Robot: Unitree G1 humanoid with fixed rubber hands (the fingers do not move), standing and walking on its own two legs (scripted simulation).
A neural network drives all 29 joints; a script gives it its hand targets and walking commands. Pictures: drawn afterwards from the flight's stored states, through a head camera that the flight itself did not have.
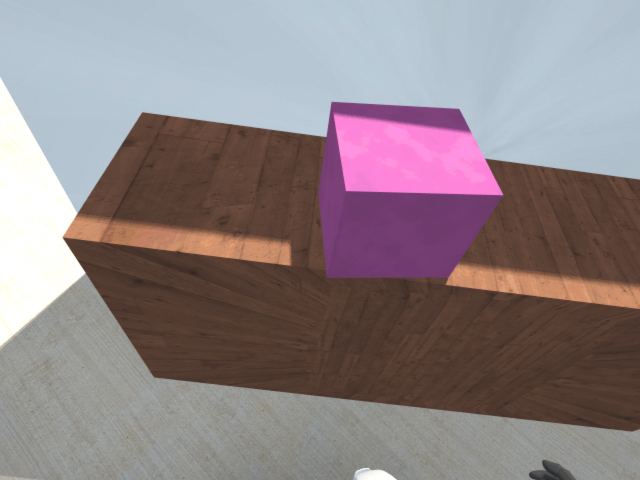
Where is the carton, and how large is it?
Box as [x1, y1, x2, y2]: [318, 102, 502, 277]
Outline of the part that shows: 331,102 318,192 327,277 448,277 502,196 502,193 459,109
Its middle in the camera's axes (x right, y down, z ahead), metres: +0.13 -0.09 +0.66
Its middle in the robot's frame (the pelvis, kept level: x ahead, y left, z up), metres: +0.56 -0.13 +0.02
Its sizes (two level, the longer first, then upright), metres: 0.219 0.206 0.205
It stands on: a pedestal, 0.69 m high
